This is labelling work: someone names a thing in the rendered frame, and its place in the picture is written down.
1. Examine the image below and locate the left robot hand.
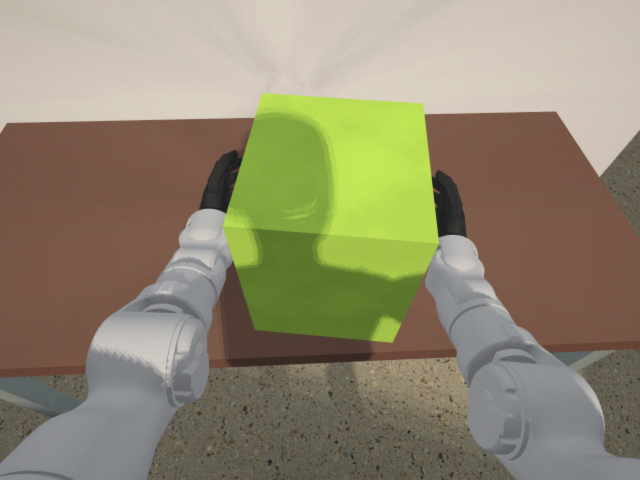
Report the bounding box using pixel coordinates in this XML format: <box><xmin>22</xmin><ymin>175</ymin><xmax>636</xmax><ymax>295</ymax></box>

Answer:
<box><xmin>199</xmin><ymin>150</ymin><xmax>243</xmax><ymax>213</ymax></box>

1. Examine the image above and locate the left robot upper arm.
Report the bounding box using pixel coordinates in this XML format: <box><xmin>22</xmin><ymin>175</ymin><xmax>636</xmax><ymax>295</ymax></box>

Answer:
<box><xmin>0</xmin><ymin>311</ymin><xmax>209</xmax><ymax>480</ymax></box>

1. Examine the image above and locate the right robot upper arm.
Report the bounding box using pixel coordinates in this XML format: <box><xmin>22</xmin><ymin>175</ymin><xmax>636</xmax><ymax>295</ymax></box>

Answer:
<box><xmin>467</xmin><ymin>361</ymin><xmax>640</xmax><ymax>480</ymax></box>

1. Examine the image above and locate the robot left forearm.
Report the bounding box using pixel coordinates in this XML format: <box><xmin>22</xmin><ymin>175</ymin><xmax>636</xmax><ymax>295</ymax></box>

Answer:
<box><xmin>86</xmin><ymin>209</ymin><xmax>233</xmax><ymax>392</ymax></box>

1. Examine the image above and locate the table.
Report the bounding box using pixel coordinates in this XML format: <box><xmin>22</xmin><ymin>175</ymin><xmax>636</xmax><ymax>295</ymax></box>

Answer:
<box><xmin>0</xmin><ymin>111</ymin><xmax>640</xmax><ymax>418</ymax></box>

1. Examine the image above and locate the robot right forearm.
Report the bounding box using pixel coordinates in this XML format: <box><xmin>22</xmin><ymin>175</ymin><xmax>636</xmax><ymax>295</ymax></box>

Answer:
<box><xmin>425</xmin><ymin>235</ymin><xmax>605</xmax><ymax>436</ymax></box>

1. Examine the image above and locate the carton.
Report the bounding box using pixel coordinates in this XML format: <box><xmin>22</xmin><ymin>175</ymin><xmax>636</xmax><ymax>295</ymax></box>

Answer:
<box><xmin>223</xmin><ymin>93</ymin><xmax>439</xmax><ymax>343</ymax></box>

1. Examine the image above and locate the right robot hand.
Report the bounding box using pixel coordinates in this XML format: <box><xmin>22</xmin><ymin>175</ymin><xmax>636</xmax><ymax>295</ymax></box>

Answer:
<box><xmin>432</xmin><ymin>170</ymin><xmax>467</xmax><ymax>238</ymax></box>

